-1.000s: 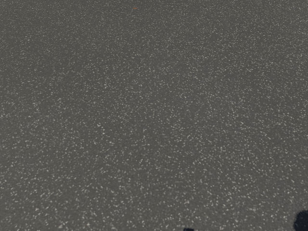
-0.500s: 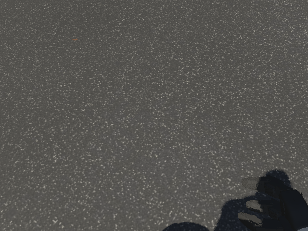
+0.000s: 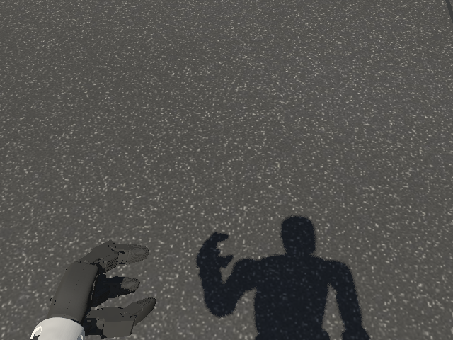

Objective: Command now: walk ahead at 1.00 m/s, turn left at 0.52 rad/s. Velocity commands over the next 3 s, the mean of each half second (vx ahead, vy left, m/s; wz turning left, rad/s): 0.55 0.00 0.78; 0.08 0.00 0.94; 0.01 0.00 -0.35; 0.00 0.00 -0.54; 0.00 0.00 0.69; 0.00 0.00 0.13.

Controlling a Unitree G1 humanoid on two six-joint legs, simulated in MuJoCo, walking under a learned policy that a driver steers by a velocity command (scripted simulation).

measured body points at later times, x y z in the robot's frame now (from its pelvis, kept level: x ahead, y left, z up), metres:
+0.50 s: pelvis +0.35 +0.04 -0.01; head +0.40 +0.06 +0.44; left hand +0.42 +0.35 -0.10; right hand +0.60 -0.17 -0.10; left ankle +0.46 +0.11 -0.71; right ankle +0.30 -0.14 -0.60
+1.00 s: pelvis +0.50 +0.01 +0.02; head +0.53 +0.03 +0.47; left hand +0.40 +0.33 -0.05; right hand +0.85 -0.04 -0.06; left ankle +0.40 +0.09 -0.64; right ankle +0.64 -0.01 -0.71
